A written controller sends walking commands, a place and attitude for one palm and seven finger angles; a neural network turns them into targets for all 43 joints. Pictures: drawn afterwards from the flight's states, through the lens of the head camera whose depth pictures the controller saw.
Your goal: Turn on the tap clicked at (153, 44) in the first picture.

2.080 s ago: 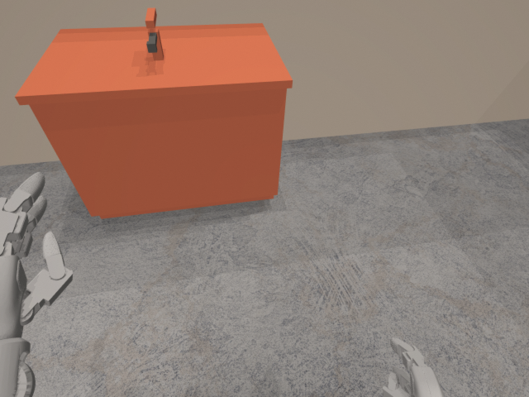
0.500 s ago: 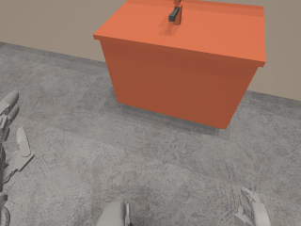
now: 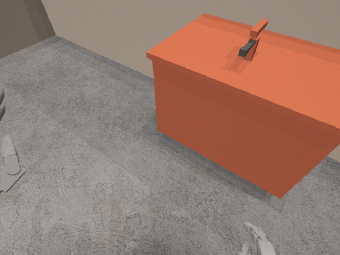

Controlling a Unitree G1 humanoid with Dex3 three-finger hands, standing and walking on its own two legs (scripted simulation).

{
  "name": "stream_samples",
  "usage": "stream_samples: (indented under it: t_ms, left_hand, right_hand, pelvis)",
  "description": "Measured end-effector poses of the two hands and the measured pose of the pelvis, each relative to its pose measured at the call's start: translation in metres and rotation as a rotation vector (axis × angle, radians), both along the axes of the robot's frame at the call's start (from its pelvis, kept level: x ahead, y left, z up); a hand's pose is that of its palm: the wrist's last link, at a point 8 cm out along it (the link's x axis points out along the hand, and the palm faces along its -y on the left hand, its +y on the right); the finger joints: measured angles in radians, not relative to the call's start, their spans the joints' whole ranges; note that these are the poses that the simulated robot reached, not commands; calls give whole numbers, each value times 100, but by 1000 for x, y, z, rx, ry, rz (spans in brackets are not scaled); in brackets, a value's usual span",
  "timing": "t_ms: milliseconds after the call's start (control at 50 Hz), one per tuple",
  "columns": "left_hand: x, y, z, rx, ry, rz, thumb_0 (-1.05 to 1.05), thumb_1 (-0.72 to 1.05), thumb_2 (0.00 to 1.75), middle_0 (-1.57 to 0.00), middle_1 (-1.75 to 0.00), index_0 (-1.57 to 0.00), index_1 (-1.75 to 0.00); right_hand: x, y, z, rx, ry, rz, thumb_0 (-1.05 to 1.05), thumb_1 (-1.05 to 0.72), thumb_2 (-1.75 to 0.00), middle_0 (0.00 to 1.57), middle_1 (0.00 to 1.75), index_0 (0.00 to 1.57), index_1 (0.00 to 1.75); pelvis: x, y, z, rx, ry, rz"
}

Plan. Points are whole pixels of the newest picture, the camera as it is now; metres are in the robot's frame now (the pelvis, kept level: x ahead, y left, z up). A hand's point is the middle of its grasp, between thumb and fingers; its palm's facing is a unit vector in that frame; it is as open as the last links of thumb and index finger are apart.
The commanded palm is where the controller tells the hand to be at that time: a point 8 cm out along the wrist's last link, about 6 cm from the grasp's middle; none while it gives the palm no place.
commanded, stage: walk to a spot facing it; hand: left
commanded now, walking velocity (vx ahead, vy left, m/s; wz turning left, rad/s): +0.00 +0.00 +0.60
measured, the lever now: (243, 52) +0.86 -0.23 +0.04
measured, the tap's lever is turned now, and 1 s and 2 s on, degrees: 0 0 0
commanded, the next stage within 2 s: none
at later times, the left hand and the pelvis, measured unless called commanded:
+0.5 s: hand (0, 201) +0.15 +0.25 +0.20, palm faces +0.63 -0.66 -0.41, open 7.4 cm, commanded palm +0.08 +0.27 +0.18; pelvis +0.01 -0.05 -0.01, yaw +17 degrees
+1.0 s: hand out of the picture -0.01 +0.19 +0.18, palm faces +0.83 -0.40 -0.39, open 7.4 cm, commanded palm -0.08 +0.19 +0.18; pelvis -0.03 -0.13 +0.01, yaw +38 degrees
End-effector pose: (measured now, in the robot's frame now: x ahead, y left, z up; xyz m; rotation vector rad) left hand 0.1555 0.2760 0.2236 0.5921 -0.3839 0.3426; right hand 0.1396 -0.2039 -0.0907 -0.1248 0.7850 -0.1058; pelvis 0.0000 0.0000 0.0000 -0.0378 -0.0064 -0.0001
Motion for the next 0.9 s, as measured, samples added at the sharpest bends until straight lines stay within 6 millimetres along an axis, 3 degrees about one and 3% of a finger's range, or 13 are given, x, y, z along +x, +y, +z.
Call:
stream_samples:
  t_ms: [40,120,200,300,400,520,640,760,900]
  left_hand:
    - [-5,-5,-3,5,-1,80,2,89,90,-21,-30,-21,-31]
    - [-3,-14,-29,-88,10,205,1,89,90,-20,-30,-21,-31]
    - [2,-24,-46,-182,87,229,2,89,90,-20,-30,-21,-31]
    - [-5,-34,-31,-128,67,159,2,89,90,-21,-30,-21,-31]
    - [-31,-19,-10,-34,-89,160,2,89,90,-21,-30,-21,-31]
    - [-58,1,-19,-53,-47,280,1,89,90,-21,-30,-21,-31]
    - [-100,-28,-31,-110,64,376,2,89,90,-20,-30,-21,-31]
    - [-143,-64,-23,-65,76,516,2,89,90,-21,-30,-21,-31]
    - [-190,-75,-24,-139,72,664,2,89,90,-21,-30,-21,-31]
  right_hand:
    - [14,-15,-9,-6,2,36,1,-90,-90,20,30,20,30]
    - [44,-46,-26,-65,10,114,1,-90,-90,20,30,20,30]
    - [69,-66,-13,-115,1,128,1,-91,-90,20,30,20,30]
    - [93,-71,20,-167,-73,121,1,-91,-90,20,30,20,30]
    - [111,-57,31,-224,-136,167,1,-91,-90,20,30,19,30]
    - [102,-16,25,-95,-104,277,1,-91,-90,20,30,19,30]
    - [85,8,6,13,-53,421,1,-90,-90,20,30,20,30]
    - [83,0,-21,33,0,546,1,-90,-90,21,30,20,30]
    - [90,-31,-5,-55,-8,575,1,-90,-90,20,30,20,30]
  pelvis:
    - [9,-15,-5,4,-3,25]
    - [14,-34,-16,32,-19,100]
    - [16,-42,-7,67,-31,146]
    - [19,-49,-2,70,-12,203]
    - [20,-40,-16,50,8,246]
    - [13,-48,-7,16,-4,323]
    - [6,-69,-5,14,-5,407]
    - [-5,-101,-11,38,-29,491]
    - [-19,-120,5,96,-9,591]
